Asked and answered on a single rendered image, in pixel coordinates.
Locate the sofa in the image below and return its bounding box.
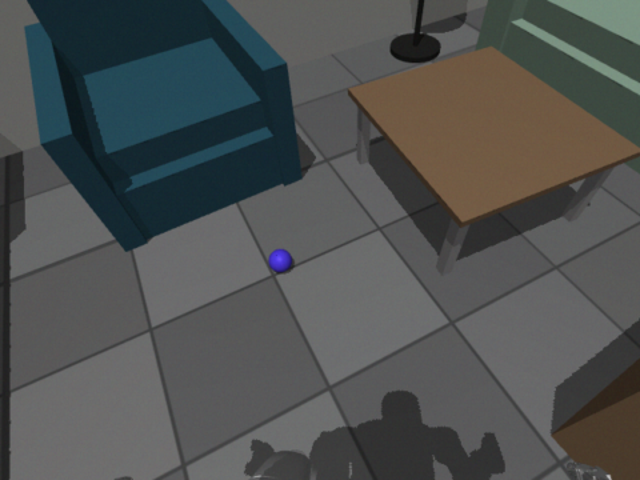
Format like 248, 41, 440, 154
475, 0, 640, 174

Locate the coffee table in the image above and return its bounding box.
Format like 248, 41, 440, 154
348, 46, 640, 276

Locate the armchair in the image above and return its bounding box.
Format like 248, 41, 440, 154
24, 0, 302, 252

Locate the floor lamp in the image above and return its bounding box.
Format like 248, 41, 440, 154
390, 0, 441, 63

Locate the right robot hand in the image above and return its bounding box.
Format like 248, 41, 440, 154
567, 462, 611, 480

